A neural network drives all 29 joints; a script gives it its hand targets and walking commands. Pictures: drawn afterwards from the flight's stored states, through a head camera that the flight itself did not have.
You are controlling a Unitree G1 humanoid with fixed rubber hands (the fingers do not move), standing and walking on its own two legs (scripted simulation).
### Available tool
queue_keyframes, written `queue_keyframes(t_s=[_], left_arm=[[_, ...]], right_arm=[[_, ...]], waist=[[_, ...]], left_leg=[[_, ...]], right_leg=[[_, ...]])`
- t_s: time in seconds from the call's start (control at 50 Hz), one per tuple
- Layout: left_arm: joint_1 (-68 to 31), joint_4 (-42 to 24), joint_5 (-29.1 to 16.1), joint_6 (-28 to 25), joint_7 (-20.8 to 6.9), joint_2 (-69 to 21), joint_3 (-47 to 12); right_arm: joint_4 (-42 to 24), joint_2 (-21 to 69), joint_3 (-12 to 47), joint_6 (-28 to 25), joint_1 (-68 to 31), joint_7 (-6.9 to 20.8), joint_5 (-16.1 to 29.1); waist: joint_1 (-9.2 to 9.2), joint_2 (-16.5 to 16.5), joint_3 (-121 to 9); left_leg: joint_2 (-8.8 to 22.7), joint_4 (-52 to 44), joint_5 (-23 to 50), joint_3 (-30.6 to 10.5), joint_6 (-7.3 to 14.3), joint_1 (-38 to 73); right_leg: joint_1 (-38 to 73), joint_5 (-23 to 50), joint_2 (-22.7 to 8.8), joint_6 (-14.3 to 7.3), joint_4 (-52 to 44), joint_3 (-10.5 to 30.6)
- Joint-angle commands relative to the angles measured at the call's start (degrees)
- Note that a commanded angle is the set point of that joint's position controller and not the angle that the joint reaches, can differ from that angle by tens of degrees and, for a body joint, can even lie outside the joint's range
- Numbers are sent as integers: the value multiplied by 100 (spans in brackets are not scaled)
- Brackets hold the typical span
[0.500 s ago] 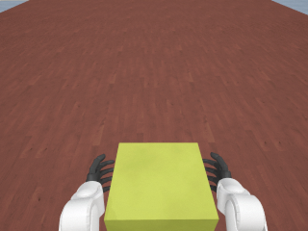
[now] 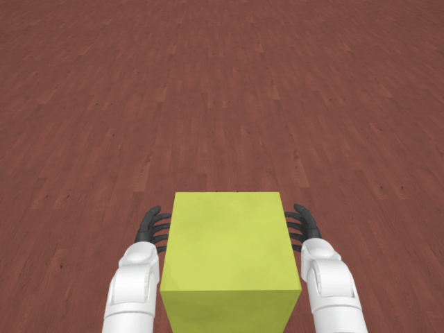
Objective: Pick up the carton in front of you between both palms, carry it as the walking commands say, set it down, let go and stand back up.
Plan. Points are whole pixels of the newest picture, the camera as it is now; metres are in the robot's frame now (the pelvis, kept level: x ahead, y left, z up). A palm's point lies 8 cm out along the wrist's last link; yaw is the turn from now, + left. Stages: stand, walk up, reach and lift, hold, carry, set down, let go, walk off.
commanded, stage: carry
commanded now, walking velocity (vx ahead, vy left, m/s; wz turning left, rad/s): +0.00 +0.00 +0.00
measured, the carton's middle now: (227, 269) +0.29 +0.00 -0.07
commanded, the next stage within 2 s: hold in 0.40 s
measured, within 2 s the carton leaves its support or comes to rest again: neither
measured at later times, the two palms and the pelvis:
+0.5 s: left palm (137, 250) +0.28 +0.16 +0.04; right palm (307, 244) +0.28 -0.14 +0.04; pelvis +0.00 +0.00 +0.01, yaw +2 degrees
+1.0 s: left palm (144, 252) +0.31 +0.17 -0.03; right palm (289, 241) +0.33 -0.13 -0.03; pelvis -0.06 -0.01 -0.02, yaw +6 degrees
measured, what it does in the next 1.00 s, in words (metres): shifts its weight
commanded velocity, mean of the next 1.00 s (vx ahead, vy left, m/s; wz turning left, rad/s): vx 0.00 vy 0.00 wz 0.00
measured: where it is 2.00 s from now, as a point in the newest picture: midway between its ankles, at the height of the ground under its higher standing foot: outside the picture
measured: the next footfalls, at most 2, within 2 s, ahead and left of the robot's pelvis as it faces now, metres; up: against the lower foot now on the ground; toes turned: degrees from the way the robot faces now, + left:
none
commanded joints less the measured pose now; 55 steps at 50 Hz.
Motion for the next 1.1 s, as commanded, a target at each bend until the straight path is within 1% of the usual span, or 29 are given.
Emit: queue_keyframes(t_s=[0.0,0.04,0.12,0.26,0.38,0.4,0.42,0.44,0.48,0.5,0.52,0.56,0.58,0.62,0.66,0.7,0.74,0.78,0.82,0.86,0.92,0.96,1.0,1.04,1.08], left_arm=[[-2485,-572,-1472,-132,-1343,-5168,-3406],[-2353,-653,-1488,28,-1334,-5185,-3425],[-2171,-567,-1376,192,-1328,-5054,-3239],[-2413,-599,-1444,176,-1357,-5143,-3261],[-2405,-582,-1442,181,-1364,-5164,-3263],[-1769,-506,-1319,169,-1391,-5210,-3028],[-1710,-641,-1173,69,-1311,-4988,-2912],[-1761,-616,-1050,51,-1282,-4891,-2838],[-1898,-576,-1057,10,-1289,-4891,-2782],[-2069,-501,-1093,6,-1299,-4955,-2829],[-2215,-450,-1131,-3,-1335,-4971,-2915],[-2443,-438,-1197,10,-1401,-5044,-2983],[-2693,-345,-1195,11,-1438,-5051,-2943],[-3198,74,-1067,-35,-1534,-5018,-2720],[-3812,680,-870,-161,-1654,-5034,-2340],[-4436,1435,-594,-361,-1776,-5091,-1820],[-4980,2155,-236,-583,-1805,-5047,-1173],[-5274,2681,157,-792,-1731,-4758,-477],[-5334,3023,580,-953,-1594,-4329,207],[-5326,3228,902,-1097,-1470,-3861,697],[-5337,3328,1138,-1440,-1374,-3388,996],[-5392,3304,1122,-1738,-1361,-3388,944],[-5510,3237,950,-2075,-1379,-3587,668],[-5660,3186,698,-2404,-1426,-3849,280],[-5832,3164,410,-2696,-1488,-4214,-236]], right_arm=[[-684,5127,3503,-180,-2607,1458,1560],[-772,5147,3512,-17,-2475,1447,1568],[-687,4999,3300,151,-2274,1439,1441],[-706,5105,3308,140,-2480,1462,1485],[-701,5136,3329,141,-2486,1475,1497],[-802,5124,3193,174,-1769,1484,1445],[-1098,4846,3165,81,-1892,1468,1352],[-1076,4889,3115,69,-2011,1472,1317],[-962,4846,3154,46,-2085,1460,1292],[-890,4818,3180,32,-2206,1482,1329],[-860,4908,3204,24,-2289,1490,1313],[-742,5024,3128,15,-2374,1500,1264],[-601,5039,3006,8,-2523,1495,1198],[-141,5074,2646,-29,-2919,1508,1016],[483,5167,2186,-118,-3454,1553,795],[1203,5293,1680,-262,-4099,1640,548],[1786,5271,1190,-416,-4762,1657,279],[2242,5090,639,-564,-5146,1584,-27],[2571,4732,27,-713,-5269,1455,-360],[2749,4293,-463,-890,-5248,1309,-631],[2807,3810,-843,-1291,-5178,1148,-890],[2797,3789,-860,-1605,-5145,1097,-922],[2714,3985,-647,-1953,-5207,1087,-837],[2617,4241,-291,-2296,-5363,1108,-675],[2507,4622,258,-2610,-5590,1151,-464]], waist=[[13,-11,-1626],[17,-14,-1668],[19,-13,-1595],[19,-5,-1477],[21,-1,-1546],[-10,262,-1035],[104,380,-1325],[146,114,-1307],[107,67,-1347],[79,219,-1257],[30,101,-1045],[-1,26,-1089],[-42,28,-1078],[-126,78,-696],[-185,61,-360],[-191,31,-235],[-167,-6,-145],[-89,-43,-2],[-10,-25,73],[-14,-28,47],[-62,-24,-319],[-106,-14,-731],[-135,7,-1260],[-170,31,-1843],[-223,47,-2651]], left_leg=[[590,-386,1185,-547,24,298],[592,-333,1308,-540,21,317],[595,-291,1426,-529,23,276],[593,-350,1311,-541,27,217],[593,-336,1386,-539,36,252],[-784,-697,3282,-1586,103,632],[-726,-748,3593,-1690,86,885],[-712,-749,3678,-1686,60,1117],[-790,-812,3344,-1611,-7,1195],[-838,-991,2536,-1561,-21,1004],[-857,-1030,2317,-1549,-16,972],[-880,-968,2436,-1562,-58,1221],[-879,-965,2164,-1558,-66,1163],[-877,-983,1164,-1502,-45,845],[-847,-952,191,-1468,5,416],[-834,-813,-454,-1448,88,97],[-855,-601,-801,-1422,185,-187],[-865,-390,-939,-1408,247,-525],[-890,-190,-970,-1364,271,-820],[-935,58,-838,-1313,259,-1125],[-1014,486,-462,-1243,191,-1633],[-1079,779,-174,-1205,147,-1976],[-1147,1069,114,-1178,109,-2276],[-1203,1415,376,-1180,58,-2620],[-1232,1764,660,-1227,4,-2844]], right_leg=[[873,1229,-550,-2,-227,572],[883,1352,-555,1,-185,562],[833,1447,-555,10,-157,553],[780,1284,-548,24,-189,559],[818,1291,-550,32,-167,547],[2110,2829,1030,-109,-431,1431],[2327,3285,950,-88,-387,1586],[2207,3213,997,-12,-460,1566],[2353,2959,1055,88,-598,1560],[2478,2337,1079,80,-695,1515],[2248,2002,1141,95,-741,1440],[2028,1873,1175,104,-789,1435],[2019,1621,1168,76,-793,1435],[1807,777,1123,5,-813,1417],[1635,-27,1067,-32,-778,1402],[1430,-645,1020,-34,-655,1377],[1211,-1044,980,-13,-520,1373],[1040,-1231,982,7,-369,1369],[813,-1270,997,30,-183,1355],[428,-1132,1022,53,36,1342],[-172,-705,1079,104,463,1294],[-502,-388,1131,127,786,1260],[-745,-41,1181,127,1104,1232],[-997,290,1212,128,1469,1219],[-1151,682,1231,152,1858,1216]])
